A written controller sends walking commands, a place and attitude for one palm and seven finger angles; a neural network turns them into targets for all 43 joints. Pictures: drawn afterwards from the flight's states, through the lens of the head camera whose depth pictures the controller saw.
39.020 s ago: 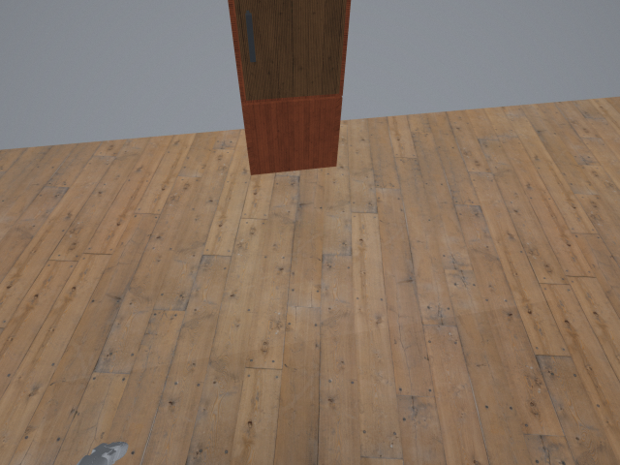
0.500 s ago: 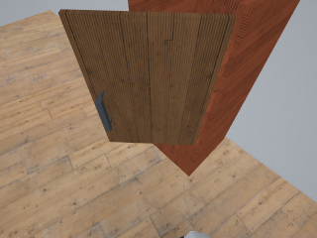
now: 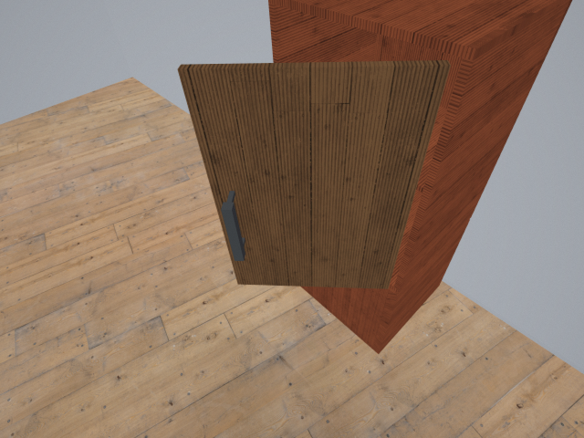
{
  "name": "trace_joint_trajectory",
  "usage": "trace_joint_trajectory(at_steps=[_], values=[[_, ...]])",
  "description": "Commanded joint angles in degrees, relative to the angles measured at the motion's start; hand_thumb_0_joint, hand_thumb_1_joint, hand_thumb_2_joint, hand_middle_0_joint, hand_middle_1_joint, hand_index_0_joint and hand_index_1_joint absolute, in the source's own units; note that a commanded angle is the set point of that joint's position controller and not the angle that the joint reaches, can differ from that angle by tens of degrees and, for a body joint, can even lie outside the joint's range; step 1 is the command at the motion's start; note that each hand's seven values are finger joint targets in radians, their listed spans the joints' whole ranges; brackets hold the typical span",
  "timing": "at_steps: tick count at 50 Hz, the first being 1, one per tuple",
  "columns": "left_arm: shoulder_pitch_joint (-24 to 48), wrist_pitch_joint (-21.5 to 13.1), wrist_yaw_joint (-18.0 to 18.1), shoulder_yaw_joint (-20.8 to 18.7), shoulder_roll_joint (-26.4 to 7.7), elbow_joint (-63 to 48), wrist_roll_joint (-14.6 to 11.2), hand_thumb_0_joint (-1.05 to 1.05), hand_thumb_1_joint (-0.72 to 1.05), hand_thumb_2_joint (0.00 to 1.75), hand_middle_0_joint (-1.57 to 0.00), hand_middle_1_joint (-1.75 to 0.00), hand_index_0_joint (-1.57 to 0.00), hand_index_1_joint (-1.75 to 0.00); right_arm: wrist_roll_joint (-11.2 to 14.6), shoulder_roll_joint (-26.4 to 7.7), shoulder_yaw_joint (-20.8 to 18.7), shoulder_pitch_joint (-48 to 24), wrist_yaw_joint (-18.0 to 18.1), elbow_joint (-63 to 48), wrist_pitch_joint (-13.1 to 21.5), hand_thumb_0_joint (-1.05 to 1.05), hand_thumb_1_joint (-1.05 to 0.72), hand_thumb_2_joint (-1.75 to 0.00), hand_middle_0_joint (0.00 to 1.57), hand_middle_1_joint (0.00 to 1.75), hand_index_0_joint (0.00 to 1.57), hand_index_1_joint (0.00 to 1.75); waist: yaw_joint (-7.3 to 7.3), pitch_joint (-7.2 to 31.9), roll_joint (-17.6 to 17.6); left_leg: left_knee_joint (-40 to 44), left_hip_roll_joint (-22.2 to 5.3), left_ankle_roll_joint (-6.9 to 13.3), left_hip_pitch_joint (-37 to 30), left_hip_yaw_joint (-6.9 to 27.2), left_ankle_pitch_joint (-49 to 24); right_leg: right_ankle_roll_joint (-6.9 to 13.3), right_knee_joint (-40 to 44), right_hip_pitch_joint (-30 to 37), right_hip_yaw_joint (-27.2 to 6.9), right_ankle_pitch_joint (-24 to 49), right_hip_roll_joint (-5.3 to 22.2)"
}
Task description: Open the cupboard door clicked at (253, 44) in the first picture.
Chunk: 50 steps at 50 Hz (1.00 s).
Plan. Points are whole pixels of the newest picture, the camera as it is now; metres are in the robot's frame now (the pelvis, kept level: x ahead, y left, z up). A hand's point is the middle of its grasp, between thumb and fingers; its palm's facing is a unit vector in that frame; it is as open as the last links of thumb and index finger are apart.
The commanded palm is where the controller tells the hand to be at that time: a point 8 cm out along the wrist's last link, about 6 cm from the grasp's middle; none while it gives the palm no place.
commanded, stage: come to a stop and stand still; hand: left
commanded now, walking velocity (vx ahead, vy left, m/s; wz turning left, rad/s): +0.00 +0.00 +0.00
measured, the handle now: (235, 226) +0.54 +0.17 -0.08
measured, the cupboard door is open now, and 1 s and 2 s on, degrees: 43 43 43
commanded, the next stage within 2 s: look again from close up in 0.06 s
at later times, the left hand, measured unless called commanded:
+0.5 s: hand out of the picture +0.08 +0.14 -0.15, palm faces -0.01 -0.96 -0.27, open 7.3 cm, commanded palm none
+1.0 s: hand out of the picture +0.10 +0.12 -0.16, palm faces +0.05 -0.96 -0.27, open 7.3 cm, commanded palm none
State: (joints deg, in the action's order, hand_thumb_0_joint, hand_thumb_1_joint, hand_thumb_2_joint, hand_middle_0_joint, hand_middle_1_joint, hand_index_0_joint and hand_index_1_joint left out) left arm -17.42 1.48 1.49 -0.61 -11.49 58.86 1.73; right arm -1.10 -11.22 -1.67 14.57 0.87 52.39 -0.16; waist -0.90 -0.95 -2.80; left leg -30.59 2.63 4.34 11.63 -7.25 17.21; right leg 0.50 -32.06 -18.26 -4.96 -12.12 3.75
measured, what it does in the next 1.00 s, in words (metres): shifts its weight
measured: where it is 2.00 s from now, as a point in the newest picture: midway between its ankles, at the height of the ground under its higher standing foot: outside the picture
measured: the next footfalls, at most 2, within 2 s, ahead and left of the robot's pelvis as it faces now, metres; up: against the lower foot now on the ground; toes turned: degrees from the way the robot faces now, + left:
right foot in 1.44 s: -0.01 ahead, -0.13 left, +0.00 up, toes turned -1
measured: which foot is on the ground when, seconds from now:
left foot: down 0.00-1.00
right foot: down 0.00-1.00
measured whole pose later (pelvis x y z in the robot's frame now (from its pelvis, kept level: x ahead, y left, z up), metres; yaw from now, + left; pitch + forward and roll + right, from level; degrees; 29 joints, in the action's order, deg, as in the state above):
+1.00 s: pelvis +0.04 -0.07 +0.01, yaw +2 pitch +0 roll +1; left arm -9.1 0.2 2.3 -1.4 -9.1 58.9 1.3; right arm -0.8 -11.7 -2.5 12.4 2.0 59.0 -1.8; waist 0.0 -5.3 -2.1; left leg -30.8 -2.0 -2.0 11.2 -3.8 21.1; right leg 2.0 -30.8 -16.3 -0.6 -14.6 -0.4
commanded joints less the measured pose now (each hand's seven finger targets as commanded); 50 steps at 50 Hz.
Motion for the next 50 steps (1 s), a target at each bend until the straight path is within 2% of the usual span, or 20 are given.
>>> trace_joint_trajectory(at_steps=[1, 2, 4, 8, 9, 10, 17, 21, 22, 26, 35, 40, 42, 45, 48, 49, 50], values=[[-0.38, -1.79, -0.15, -0.52, -5.14, -2.34, -0.34, 0.00, 0.90, 0.90, -0.20, -0.30, -0.20, -0.30, 0.01, -7.24, -1.00, 0.80, -0.03, -2.53, 1.41, 0.00, -0.90, -0.90, 0.20, 0.30, 0.20, 0.30, 0.82, -3.86, 0.87, 16.95, -9.58, -0.87, 4.29, 13.39, 11.16, 1.48, 4.60, -0.29, -0.06, -3.57, -1.40], [-0.32, -1.87, -0.17, -0.52, -5.14, -2.11, -0.27, 0.00, 0.90, 0.90, -0.20, -0.30, -0.20, -0.30, 0.00, -7.62, -1.06, 1.17, -0.05, -2.18, 1.36, 0.00, -0.90, -0.90, 0.20, 0.30, 0.20, 0.30, 0.97, -3.59, 3.32, 16.71, -9.61, -0.86, 3.83, 13.35, 10.94, 1.42, 4.95, -0.36, -0.21, -3.61, -1.26], [-0.37, -2.02, -0.16, -0.39, -5.15, -1.65, -0.28, 0.00, 0.90, 0.90, -0.20, -0.30, -0.20, -0.30, 0.00, -7.57, -0.80, 1.48, -0.10, -1.27, 1.42, 0.00, -0.90, -0.90, 0.20, 0.30, 0.20, 0.30, 1.02, -4.12, 3.28, 16.81, -9.25, -0.78, 3.57, 12.81, 9.93, 1.54, 5.74, -0.33, -0.69, -3.43, -0.83], [-0.50, -2.63, -0.06, -0.27, -5.45, -0.45, -0.54, 0.00, 0.90, 0.90, -0.20, -0.30, -0.20, -0.30, 0.20, -7.16, -0.28, 2.52, -0.04, 0.72, 1.92, 0.00, -0.90, -0.90, 0.20, 0.30, 0.20, 0.30, 1.39, -2.59, 5.18, 14.74, -8.29, -1.11, 0.83, 11.13, 4.22, 1.54, 7.18, 0.21, -2.36, -1.52, 0.30], [-0.39, -2.75, -0.04, -0.28, -5.73, -0.21, -0.58, 0.00, 0.90, 0.90, -0.20, -0.30, -0.20, -0.30, 0.23, -6.89, -0.20, 2.66, -0.03, 1.36, 2.03, 0.00, -0.90, -0.90, 0.20, 0.30, 0.20, 0.30, 1.46, -2.14, 3.89, 14.41, -8.10, -1.13, 0.36, 10.56, 2.71, 1.62, 7.28, 0.75, -2.41, -0.76, 0.53], [-0.12, -2.86, 0.01, -0.34, -5.91, 0.02, -0.65, 0.00, 0.90, 0.90, -0.20, -0.30, -0.20, -0.30, 0.29, -6.68, -0.08, 2.90, 0.03, 1.83, 2.19, 0.00, -0.90, -0.90, 0.20, 0.30, 0.20, 0.30, 1.49, -1.59, 4.83, 13.64, -7.97, -1.24, -0.12, 10.05, 0.19, 1.55, 7.06, 1.51, -2.34, 1.08, 0.85], [0.65, -3.09, 0.35, -0.46, -5.40, 1.66, -0.91, 0.00, 0.90, 0.90, -0.20, -0.30, -0.20, -0.30, 0.28, -5.38, 0.45, 4.41, 0.57, 5.20, 2.65, 0.00, -0.90, -0.90, 0.20, 0.30, 0.20, 0.30, 1.42, -0.12, 3.88, 11.38, -8.06, -1.98, -2.64, 8.00, -9.77, 1.52, 5.46, 4.35, -1.68, 9.64, 1.54], [1.71, -3.06, 0.49, -0.62, -5.31, 2.07, -0.97, 0.00, 0.90, 0.90, -0.20, -0.30, -0.20, -0.30, 0.21, -4.65, 0.63, 4.80, 0.77, 6.58, 2.51, 0.00, -0.90, -0.90, 0.20, 0.30, 0.20, 0.30, 1.31, -0.10, 3.54, 10.85, -8.21, -2.41, -2.97, 7.35, -10.87, 1.77, 5.30, 5.35, -1.56, 11.33, 1.66], [1.93, -3.03, 0.50, -0.62, -5.14, 2.12, -1.02, 0.00, 0.90, 0.90, -0.20, -0.30, -0.20, -0.30, 0.16, -4.54, 0.64, 4.73, 0.83, 6.79, 2.47, 0.00, -0.90, -0.90, 0.20, 0.30, 0.20, 0.30, 1.20, -0.53, 2.51, 10.82, -8.14, -2.43, -3.02, 7.28, -10.99, 1.94, 5.39, 5.32, -1.72, 11.75, 1.70], [2.96, -3.11, 0.52, -0.78, -5.60, 1.98, -1.03, 0.00, 0.90, 0.90, -0.20, -0.30, -0.20, -0.30, 0.11, -4.23, 0.67, 4.90, 0.89, 7.53, 2.18, 0.00, -0.90, -0.90, 0.20, 0.30, 0.20, 0.30, 1.33, -0.39, 4.45, 10.22, -8.03, -2.89, -2.97, 6.88, -10.01, 2.26, 6.13, 6.06, -2.24, 13.29, 1.91], [4.79, -3.44, 0.64, -1.31, -6.34, 1.24, -1.09, 0.00, 0.90, 0.90, -0.20, -0.30, -0.20, -0.30, 0.10, -4.13, 0.59, 5.01, 1.09, 8.64, 2.10, 0.00, -0.90, -0.90, 0.20, 0.30, 0.20, 0.30, 1.39, 0.94, 4.57, 9.98, -8.20, -3.74, -4.22, 6.12, -12.36, 2.78, 6.58, 8.63, -2.06, 18.92, 2.15], [4.82, -3.20, 1.19, -1.84, -6.96, 0.38, -1.12, 0.00, 0.90, 0.90, -0.20, -0.30, -0.20, -0.30, 0.37, -3.54, 0.11, 4.69, 1.31, 8.15, 1.32, 0.00, -0.90, -0.90, 0.20, 0.30, 0.20, 0.30, 1.20, 1.97, 4.81, 8.28, -8.23, -4.66, -4.56, 5.40, -17.54, 3.15, 4.91, 9.80, -3.26, 30.38, 3.90], [4.10, -2.83, 1.40, -2.49, -7.99, -0.21, -1.09, 0.00, 0.90, 0.90, -0.20, -0.30, -0.20, -0.30, 0.29, -4.05, -0.41, 4.64, 1.40, 7.26, 0.65, 0.00, -0.90, -0.90, 0.20, 0.30, 0.20, 0.30, 0.90, 3.68, 4.93, 6.00, -7.79, -5.19, -4.15, 4.57, -16.74, 3.89, 4.30, 11.15, -4.59, 33.73, 5.37], [3.57, -2.23, 1.55, -3.32, -9.56, -1.02, -0.82, 0.00, 0.90, 0.90, -0.20, -0.30, -0.20, -0.30, 0.26, -3.84, -1.02, 3.97, 1.30, 5.77, -0.45, 0.00, -0.90, -0.90, 0.20, 0.30, 0.20, 0.30, 0.60, 3.48, 8.07, 1.89, -6.04, -5.89, -0.99, 3.38, -9.02, 5.92, 6.51, 11.29, -8.53, 33.86, 8.84], [3.53, -1.67, 1.61, -3.99, -10.57, -1.88, -0.43, 0.00, 0.90, 0.90, -0.20, -0.30, -0.20, -0.30, 0.21, -3.92, -1.57, 2.68, 1.12, 4.29, -1.12, 0.00, -0.90, -0.90, 0.20, 0.30, 0.20, 0.30, -0.23, 2.41, 12.03, -3.37, -4.59, -6.22, 4.60, 3.95, 6.54, 10.27, 9.25, 11.62, -13.81, 32.41, 13.23], [3.53, -1.44, 1.65, -4.26, -10.78, -2.11, -0.20, 0.00, 0.90, 0.90, -0.20, -0.30, -0.20, -0.30, 0.24, -3.83, -1.79, 2.16, 1.11, 3.80, -1.26, 0.00, -0.90, -0.90, 0.20, 0.30, 0.20, 0.30, -0.51, 2.17, 11.44, -4.83, -4.43, -6.21, 5.46, 4.20, 8.71, 11.49, 9.48, 11.60, -14.04, 32.73, 14.26], [3.94, -1.25, 1.66, -4.51, -10.98, -2.71, -0.13, 0.00, 0.90, 0.90, -0.20, -0.30, -0.20, -0.30, 0.24, -4.02, -1.96, 2.29, 1.03, 3.43, -1.35, 0.00, -0.90, -0.90, 0.20, 0.30, 0.20, 0.30, -0.36, 2.20, 11.91, -6.07, -4.62, -6.13, 5.68, 4.90, 9.39, 11.82, 9.47, 10.23, -14.52, 31.23, 14.75]])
